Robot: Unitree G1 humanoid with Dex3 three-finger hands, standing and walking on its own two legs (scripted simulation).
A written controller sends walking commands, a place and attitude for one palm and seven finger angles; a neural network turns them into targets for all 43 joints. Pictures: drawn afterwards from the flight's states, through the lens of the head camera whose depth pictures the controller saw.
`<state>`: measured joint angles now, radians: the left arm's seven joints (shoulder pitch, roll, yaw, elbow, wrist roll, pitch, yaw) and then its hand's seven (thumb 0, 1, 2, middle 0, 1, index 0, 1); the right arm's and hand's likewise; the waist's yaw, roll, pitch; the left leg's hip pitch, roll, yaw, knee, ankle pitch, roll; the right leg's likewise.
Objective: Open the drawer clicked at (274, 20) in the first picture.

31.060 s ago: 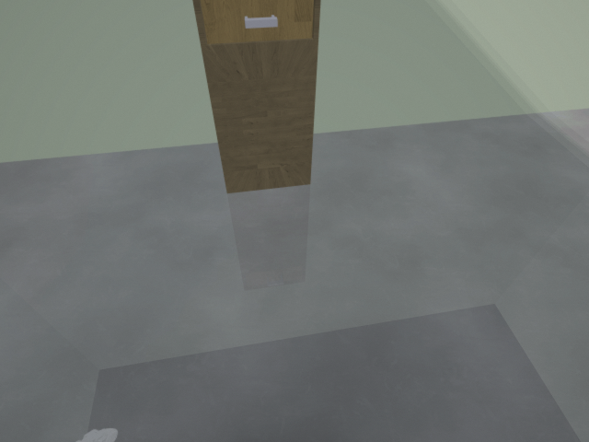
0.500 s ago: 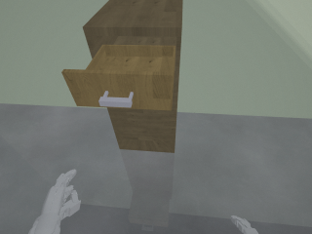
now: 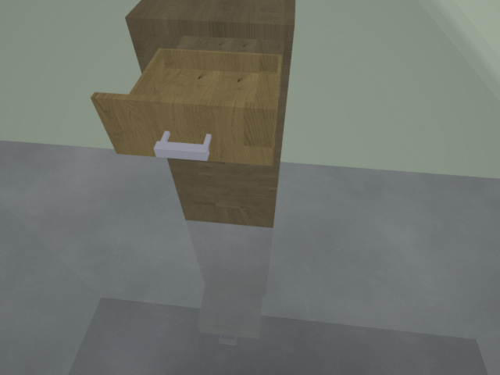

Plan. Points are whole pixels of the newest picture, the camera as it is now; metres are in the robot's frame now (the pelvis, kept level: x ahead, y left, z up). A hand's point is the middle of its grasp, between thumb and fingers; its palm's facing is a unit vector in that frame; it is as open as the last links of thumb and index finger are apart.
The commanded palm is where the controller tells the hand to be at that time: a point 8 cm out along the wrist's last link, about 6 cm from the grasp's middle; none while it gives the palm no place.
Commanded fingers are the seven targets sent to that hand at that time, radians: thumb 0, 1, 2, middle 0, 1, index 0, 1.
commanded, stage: let the arm hang, fingers relaxed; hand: left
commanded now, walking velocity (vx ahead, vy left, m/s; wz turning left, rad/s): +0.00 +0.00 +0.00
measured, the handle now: (184, 143) +0.55 +0.18 +0.04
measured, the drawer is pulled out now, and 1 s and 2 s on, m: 0.29 0.29 0.29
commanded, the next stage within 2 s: look to check the result in 0.44 s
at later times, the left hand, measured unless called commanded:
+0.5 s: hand out of the picture -0.01 +0.16 -0.18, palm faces +0.03 -0.98 -0.19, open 7.4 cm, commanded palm none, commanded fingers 0.00 0.90 0.90 -0.20 -0.30 -0.20 -0.30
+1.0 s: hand out of the picture +0.01 +0.16 -0.18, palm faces +0.04 -0.98 -0.19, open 7.4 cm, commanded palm none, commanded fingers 0.00 0.90 0.90 -0.20 -0.30 -0.20 -0.30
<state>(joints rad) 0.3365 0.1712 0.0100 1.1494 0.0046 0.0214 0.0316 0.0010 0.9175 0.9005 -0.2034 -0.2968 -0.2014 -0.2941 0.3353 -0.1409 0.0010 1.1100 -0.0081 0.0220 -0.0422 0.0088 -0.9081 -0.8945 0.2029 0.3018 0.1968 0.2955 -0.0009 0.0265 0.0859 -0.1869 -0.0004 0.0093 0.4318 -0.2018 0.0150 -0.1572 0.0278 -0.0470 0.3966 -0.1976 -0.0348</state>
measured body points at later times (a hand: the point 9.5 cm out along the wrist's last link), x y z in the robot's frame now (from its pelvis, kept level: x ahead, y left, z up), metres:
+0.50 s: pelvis +0.00 +0.00 +0.00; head +0.01 -0.01 +0.45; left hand -0.01 +0.22 -0.16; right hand -0.04 -0.21 -0.16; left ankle +0.02 +0.11 -0.74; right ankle +0.01 -0.10 -0.74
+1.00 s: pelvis +0.01 -0.01 +0.00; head +0.03 -0.01 +0.45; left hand +0.01 +0.21 -0.16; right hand +0.00 -0.21 -0.17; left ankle +0.02 +0.11 -0.74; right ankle +0.01 -0.10 -0.74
